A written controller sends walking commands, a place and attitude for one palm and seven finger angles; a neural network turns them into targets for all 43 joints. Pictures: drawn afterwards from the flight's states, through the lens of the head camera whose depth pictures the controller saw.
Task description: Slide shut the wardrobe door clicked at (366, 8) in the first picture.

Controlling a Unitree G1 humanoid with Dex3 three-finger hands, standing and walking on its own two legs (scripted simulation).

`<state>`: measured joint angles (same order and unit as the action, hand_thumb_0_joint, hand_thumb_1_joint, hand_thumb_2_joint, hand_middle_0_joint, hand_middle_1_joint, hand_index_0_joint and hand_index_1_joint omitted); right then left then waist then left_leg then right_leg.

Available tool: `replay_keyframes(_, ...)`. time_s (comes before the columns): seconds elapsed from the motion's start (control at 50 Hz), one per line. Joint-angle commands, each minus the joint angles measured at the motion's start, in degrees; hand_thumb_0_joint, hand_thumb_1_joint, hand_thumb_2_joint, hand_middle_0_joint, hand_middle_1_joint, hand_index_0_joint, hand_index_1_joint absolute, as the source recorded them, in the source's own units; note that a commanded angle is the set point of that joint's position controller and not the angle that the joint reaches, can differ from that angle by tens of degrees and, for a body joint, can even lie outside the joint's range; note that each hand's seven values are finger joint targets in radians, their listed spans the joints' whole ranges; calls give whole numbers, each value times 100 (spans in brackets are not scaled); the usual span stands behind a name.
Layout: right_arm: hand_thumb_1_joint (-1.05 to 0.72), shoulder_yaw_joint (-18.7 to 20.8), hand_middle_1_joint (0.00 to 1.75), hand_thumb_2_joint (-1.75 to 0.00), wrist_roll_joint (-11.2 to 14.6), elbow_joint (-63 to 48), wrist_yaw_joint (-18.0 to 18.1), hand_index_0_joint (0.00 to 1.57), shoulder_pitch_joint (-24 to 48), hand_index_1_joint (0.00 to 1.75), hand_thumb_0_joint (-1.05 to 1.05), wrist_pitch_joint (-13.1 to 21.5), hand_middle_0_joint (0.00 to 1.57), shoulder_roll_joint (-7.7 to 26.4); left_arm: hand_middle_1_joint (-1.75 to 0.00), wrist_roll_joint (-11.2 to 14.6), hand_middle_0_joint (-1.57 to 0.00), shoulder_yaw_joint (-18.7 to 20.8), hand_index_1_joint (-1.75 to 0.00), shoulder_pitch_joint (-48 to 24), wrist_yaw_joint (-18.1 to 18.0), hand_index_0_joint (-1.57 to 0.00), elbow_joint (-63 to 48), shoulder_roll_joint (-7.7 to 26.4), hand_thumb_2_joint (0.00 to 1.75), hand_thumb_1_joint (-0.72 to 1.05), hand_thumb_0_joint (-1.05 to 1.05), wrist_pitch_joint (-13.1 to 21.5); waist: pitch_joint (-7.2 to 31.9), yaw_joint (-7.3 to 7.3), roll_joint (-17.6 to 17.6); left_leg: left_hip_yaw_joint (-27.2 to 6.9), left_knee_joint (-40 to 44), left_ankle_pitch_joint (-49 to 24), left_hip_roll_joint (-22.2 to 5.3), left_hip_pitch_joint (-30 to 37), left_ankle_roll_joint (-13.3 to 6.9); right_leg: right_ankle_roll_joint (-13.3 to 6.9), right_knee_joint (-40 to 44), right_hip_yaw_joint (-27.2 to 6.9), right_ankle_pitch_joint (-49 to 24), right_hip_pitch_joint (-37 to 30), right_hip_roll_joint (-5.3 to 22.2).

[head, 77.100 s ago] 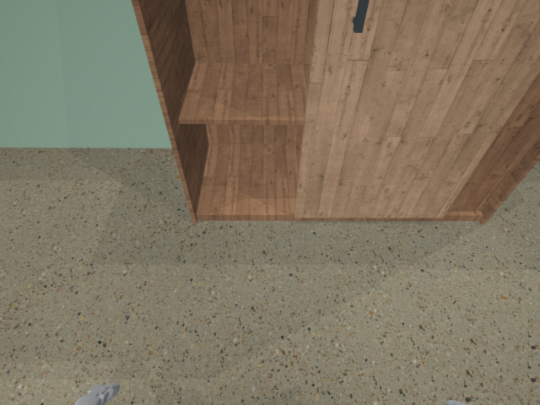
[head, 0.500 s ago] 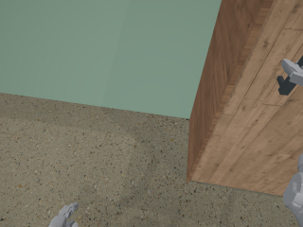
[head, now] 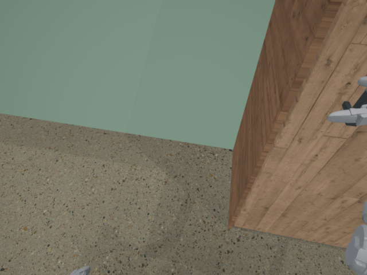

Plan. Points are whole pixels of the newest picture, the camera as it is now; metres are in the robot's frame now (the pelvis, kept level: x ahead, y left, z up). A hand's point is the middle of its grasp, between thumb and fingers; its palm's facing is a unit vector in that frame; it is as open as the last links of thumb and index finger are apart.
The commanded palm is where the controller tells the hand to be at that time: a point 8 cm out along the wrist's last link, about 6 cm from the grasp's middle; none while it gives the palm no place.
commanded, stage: slip the hand off the handle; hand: right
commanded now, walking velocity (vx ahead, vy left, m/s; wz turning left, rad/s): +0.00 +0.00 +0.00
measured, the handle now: out of the picture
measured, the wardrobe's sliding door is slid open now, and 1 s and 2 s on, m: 0.00 0.01 0.01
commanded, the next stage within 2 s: draw the hand back to the body in 1.24 s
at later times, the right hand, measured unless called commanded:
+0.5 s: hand out of the picture +0.40 -0.38 +0.23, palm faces +0.57 +0.80 -0.19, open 14.5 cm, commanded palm +0.36 -0.41 +0.23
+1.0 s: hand out of the picture +0.33 -0.39 +0.22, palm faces +0.56 +0.82 -0.16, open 14.7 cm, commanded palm +0.28 -0.41 +0.23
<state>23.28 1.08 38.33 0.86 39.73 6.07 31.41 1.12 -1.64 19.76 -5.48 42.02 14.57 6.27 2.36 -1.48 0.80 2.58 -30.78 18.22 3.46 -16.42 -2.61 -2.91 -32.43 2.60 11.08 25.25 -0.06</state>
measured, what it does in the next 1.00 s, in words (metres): stands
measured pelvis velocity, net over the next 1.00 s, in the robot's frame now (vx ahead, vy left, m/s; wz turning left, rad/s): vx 0.01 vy -0.01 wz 0.01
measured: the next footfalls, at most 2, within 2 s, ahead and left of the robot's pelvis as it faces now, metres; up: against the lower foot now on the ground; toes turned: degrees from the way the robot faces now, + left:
none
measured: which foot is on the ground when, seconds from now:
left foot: down 0.00-1.00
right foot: down 0.00-1.00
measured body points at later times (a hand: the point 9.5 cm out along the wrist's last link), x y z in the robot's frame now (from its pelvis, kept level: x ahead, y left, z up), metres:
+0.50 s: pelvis +0.01 +0.01 +0.00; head +0.03 +0.00 +0.45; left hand +0.09 +0.28 -0.11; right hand +0.36 -0.42 +0.24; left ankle -0.03 +0.09 -0.73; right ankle +0.06 -0.09 -0.73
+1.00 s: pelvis +0.01 -0.01 +0.00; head +0.02 -0.02 +0.45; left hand +0.15 +0.23 -0.09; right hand +0.29 -0.43 +0.23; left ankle -0.03 +0.09 -0.73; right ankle +0.06 -0.09 -0.73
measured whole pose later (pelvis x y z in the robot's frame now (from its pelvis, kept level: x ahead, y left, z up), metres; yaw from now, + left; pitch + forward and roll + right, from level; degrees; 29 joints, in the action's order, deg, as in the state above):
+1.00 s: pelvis +0.01 -0.01 +0.00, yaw +0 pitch +4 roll +2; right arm 37.0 7.2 18.3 -7.0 18.7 -1.1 34.4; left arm 2.3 -2.5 16.3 -6.5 35.7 14.3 4.5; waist 4.1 1.4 1.1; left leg 1.8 -32.0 19.9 3.0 -15.7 -1.7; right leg -3.8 -34.7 3.4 13.6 24.9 -0.4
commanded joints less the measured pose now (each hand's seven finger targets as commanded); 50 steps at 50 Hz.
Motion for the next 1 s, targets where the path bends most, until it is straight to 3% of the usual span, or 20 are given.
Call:
replay_keyframes(0.0,55,600,115,-20,-12,-897,224,25,2601,115,0,-4,25,2184,-30,23,-20,310,-30,-154,-124,-20,-712,971,90,90,0,196,1172,-76,73,-346,635,-889,-292,-551,159,-80,297,-408,-379,-1340,125)
replay_keyframes(0.04,55,834,115,-20,-24,-1024,184,25,2390,115,0,-61,25,2404,-30,11,-20,333,-30,-174,-134,-20,-787,960,90,90,0,155,1510,46,204,-316,547,-1093,-284,-393,143,-61,267,-399,-645,-1491,120)
replay_keyframes(0.08,55,827,115,-20,2,-1129,131,25,2297,115,0,-143,25,2355,-30,5,-20,321,-30,-186,-134,-20,-850,945,90,90,0,101,1612,66,274,-298,504,-1320,-281,-354,128,-51,204,-390,-883,-1560,120)
replay_keyframes(0.22,55,1258,115,-20,87,-848,-23,25,1907,115,0,-267,25,2828,-30,56,-20,297,-30,-230,-186,-20,-981,938,90,90,0,-84,1475,146,7,-348,474,-1533,-312,-175,203,-41,150,-303,-873,-1196,109)
replay_keyframes(0.32,55,1385,115,-20,-12,-1062,-127,25,1766,115,0,-132,25,3078,-30,58,-20,309,-30,-225,-178,-20,-1101,945,90,90,0,-171,1621,169,280,-399,404,-1639,-296,-146,201,-61,87,-262,-965,-1221,92)
replay_keyframes(0.36,55,1259,115,-20,-91,-1167,-245,25,2027,115,0,-14,25,3097,-30,62,-20,322,-30,-166,-177,-20,-1077,961,90,90,0,-183,1642,43,499,-420,400,-1667,-280,-272,200,-74,42,-259,-1021,-1333,99)
replay_keyframes(0.42,55,998,115,-20,-91,-926,-509,25,2358,115,0,182,25,3007,-30,87,-20,323,-30,-29,-213,-20,-963,1002,90,90,0,-187,1482,-173,527,-444,485,-1336,-240,-579,216,-87,14,-309,-751,-1373,113)
replay_keyframes(0.46,55,954,115,-20,-46,-859,-731,25,2438,115,0,325,25,3059,-30,99,-20,332,-30,48,-249,-20,-916,1030,90,90,0,-174,1583,-191,728,-446,517,-1177,-215,-681,191,-88,6,-354,-718,-1511,106)
replay_keyframes(0.5,55,1100,115,-20,53,-628,-943,25,2469,115,0,406,25,3276,-30,115,-20,355,-30,149,-294,-20,-819,1063,90,90,0,-176,1662,-200,687,-492,546,-1241,-220,-667,211,-100,-47,-369,-730,-1480,112)
replay_keyframes(0.56,55,878,115,-20,239,-592,-1231,25,2185,115,0,432,25,2946,-30,153,-20,349,-30,154,-289,-20,-851,1033,90,90,0,-145,1704,-109,916,-412,541,-1155,-183,-753,155,-80,-20,-436,-801,-1667,94)
replay_keyframes(0.64,55,1071,115,-20,515,-1274,-1277,25,1277,115,0,365,25,2796,-30,163,-20,380,-30,21,-211,-20,-1026,1040,90,90,0,-109,1927,158,1024,-300,436,-1251,-131,-698,77,-55,1,-550,-1167,-1959,125)
replay_keyframes(0.68,55,1531,115,-20,705,-1413,-1193,25,626,115,0,279,25,2972,-30,165,-20,372,-30,-92,-191,-20,-1107,1078,90,90,0,-83,1742,309,517,-286,433,-1235,-125,-528,93,-79,30,-533,-1056,-1681,136)
replay_keyframes(0.72,55,1644,115,-20,830,-1708,-1096,25,473,115,0,167,25,2869,-30,194,-20,354,-30,-220,-162,-20,-1191,1056,90,90,0,-43,1573,365,304,-258,411,-1155,-125,-500,128,-81,116,-520,-882,-1497,128)
replay_keyframes(0.76,55,1885,115,-20,828,-2200,-955,25,358,115,0,78,25,3009,-30,172,-20,353,-30,-339,-146,-20,-1271,1046,90,90,0,6,1655,438,425,-226,368,-1072,-112,-475,122,-72,170,-532,-883,-1567,137)
replay_keyframes(0.78,55,2182,115,-20,822,-2526,-842,25,88,115,0,43,25,3224,-30,144,-20,357,-30,-408,-128,-20,-1349,1040,90,90,0,28,1774,571,414,-271,312,-1171,-127,-302,108,-78,113,-497,-986,-1529,130)
replay_keyframes(0.84,55,2120,115,-20,697,-3050,-663,25,-286,115,0,-128,25,3009,-30,116,-20,312,-30,-557,-95,-20,-1424,941,90,90,0,69,1686,565,656,-235,241,-1280,-135,-313,116,-55,135,-456,-1144,-1585,137)
replay_keyframes(0.88,55,1971,115,-20,643,-3467,-635,25,-182,115,0,-216,25,2858,-30,113,-20,290,-30,-680,-114,-20,-1451,901,90,90,0,92,1625,474,875,-238,267,-1126,-123,-453,105,-36,128,-472,-1069,-1713,170)
replay_keyframes(0.92,55,1576,115,-20,684,-3383,-702,25,-203,115,0,-361,25,2409,-30,139,-20,241,-30,-742,-179,-20,-1409,861,90,90,0,118,1307,309,782,-189,362,-838,-101,-717,133,-22,230,-564,-749,-1783,190)
replay_keyframes(0.96,55,1386,115,-20,714,-3566,-805,25,-130,115,0,-436,25,2254,-30,143,-20,213,-30,-808,-250,-20,-1406,852,90,90,0,164,1301,263,934,-156,396,-655,-99,-819,125,11,343,-697,-481,-1916,196)
replay_keyframes(0.98,55,1239,115,-20,777,-3581,-863,25,-132,115,0,-492,25,2064,-30,147,-20,204,-30,-835,-288,-20,-1406,843,90,90,0,187,1210,203,764,-171,439,-614,-100,-867,126,-3,333,-716,-358,-1930,202)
